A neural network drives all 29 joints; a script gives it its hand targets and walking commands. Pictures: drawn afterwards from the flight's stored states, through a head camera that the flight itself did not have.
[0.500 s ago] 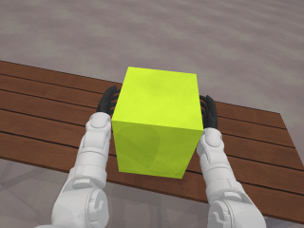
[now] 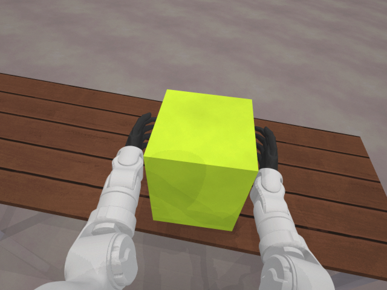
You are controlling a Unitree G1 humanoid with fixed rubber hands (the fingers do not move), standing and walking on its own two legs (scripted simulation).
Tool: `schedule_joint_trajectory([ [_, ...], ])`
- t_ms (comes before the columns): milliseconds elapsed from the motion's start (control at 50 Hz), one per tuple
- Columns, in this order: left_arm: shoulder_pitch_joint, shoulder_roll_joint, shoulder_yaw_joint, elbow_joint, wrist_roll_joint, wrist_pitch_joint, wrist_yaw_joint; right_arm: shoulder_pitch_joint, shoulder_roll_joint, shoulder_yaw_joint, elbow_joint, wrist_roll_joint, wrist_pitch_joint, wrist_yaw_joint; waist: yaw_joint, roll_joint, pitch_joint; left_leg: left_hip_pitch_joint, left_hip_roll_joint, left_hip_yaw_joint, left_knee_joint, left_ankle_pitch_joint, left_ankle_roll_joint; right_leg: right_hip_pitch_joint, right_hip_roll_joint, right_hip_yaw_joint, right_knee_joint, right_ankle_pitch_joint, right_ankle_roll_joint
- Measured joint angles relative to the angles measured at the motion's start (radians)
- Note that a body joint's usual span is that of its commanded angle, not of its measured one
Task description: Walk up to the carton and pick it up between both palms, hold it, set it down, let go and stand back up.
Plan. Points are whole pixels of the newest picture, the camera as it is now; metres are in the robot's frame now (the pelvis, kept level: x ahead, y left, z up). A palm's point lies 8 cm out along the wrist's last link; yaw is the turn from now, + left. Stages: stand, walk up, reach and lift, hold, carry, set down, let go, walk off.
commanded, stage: set down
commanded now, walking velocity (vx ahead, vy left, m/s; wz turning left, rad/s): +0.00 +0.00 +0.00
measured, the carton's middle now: (200, 162) +0.40 -0.02 +0.03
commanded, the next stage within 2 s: none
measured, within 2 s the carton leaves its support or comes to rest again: rests again in 1.04 s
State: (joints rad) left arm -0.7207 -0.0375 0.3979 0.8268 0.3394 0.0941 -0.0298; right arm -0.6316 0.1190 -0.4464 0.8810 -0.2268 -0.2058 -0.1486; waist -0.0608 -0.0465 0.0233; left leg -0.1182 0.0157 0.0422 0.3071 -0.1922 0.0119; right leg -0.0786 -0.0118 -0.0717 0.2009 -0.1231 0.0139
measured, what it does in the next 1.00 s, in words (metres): stands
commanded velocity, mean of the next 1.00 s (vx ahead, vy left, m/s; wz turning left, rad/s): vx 0.00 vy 0.00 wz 0.00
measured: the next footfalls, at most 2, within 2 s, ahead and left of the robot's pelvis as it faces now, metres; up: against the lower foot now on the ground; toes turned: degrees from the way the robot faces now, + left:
none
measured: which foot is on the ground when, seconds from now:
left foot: down 0.00-1.00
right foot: down 0.00-1.00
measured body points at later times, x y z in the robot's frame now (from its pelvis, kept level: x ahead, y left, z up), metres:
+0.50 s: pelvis +0.00 +0.00 +0.00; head +0.05 +0.02 +0.45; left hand +0.42 +0.13 +0.04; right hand +0.38 -0.17 +0.05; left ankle -0.02 +0.10 -0.75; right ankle -0.01 -0.13 -0.75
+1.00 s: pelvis -0.01 +0.00 +0.00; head +0.05 +0.02 +0.44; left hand +0.42 +0.12 +0.03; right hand +0.38 -0.17 +0.04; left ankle -0.02 +0.10 -0.75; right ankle -0.01 -0.13 -0.75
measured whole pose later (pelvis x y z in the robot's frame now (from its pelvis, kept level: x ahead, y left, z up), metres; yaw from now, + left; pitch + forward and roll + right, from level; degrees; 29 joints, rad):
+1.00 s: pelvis -0.01 +0.00 +0.00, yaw +0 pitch +8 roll -1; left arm -0.77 -0.02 0.48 1.04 0.40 -0.17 -0.02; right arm -0.66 0.15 -0.62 0.96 -0.41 -0.38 -0.13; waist -0.06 -0.03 -0.01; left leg -0.28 0.02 0.05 0.32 -0.17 0.02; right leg -0.24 -0.02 -0.09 0.22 -0.10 0.01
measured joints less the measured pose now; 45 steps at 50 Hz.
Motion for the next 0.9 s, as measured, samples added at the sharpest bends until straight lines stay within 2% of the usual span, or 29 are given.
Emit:
schedule_joint_trajectory([
  [320,-0.023,0.005,0.033,0.081,0.008,-0.091,-0.003,-0.002,0.018,-0.054,-0.007,-0.073,-0.037,0.005,-0.005,0.014,-0.016,-0.057,0.001,0.006,0.004,0.001,0.002,-0.061,-0.001,-0.003,0.011,-0.002,0.000],
  [480,-0.013,0.013,0.040,0.111,0.013,-0.129,-0.001,-0.011,0.023,-0.080,0.034,-0.096,-0.072,0.007,-0.003,0.017,-0.009,-0.087,0.001,0.007,0.010,0.004,0.003,-0.087,-0.003,-0.007,0.010,0.004,0.000],
  [640,-0.008,0.021,0.011,0.160,0.002,-0.194,0.025,-0.003,0.022,-0.114,0.068,-0.124,-0.137,0.012,-0.002,0.029,-0.052,-0.149,0.005,0.003,0.032,0.001,0.001,-0.138,-0.001,-0.016,0.015,0.008,-0.003],
  [900,-0.039,0.019,0.077,0.221,0.039,-0.258,0.017,-0.021,0.024,-0.144,0.081,-0.163,-0.163,0.011,-0.006,0.019,-0.039,-0.156,0.002,0.006,0.012,0.021,0.003,-0.155,-0.004,-0.017,0.017,0.014,-0.003],
])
